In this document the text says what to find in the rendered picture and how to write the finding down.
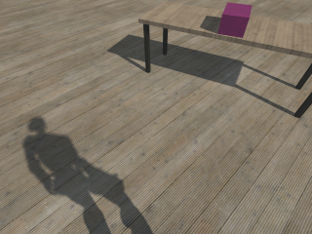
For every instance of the carton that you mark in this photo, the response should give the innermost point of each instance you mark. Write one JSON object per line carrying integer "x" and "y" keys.
{"x": 234, "y": 19}

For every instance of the table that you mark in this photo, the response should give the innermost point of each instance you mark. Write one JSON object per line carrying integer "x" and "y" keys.
{"x": 278, "y": 35}

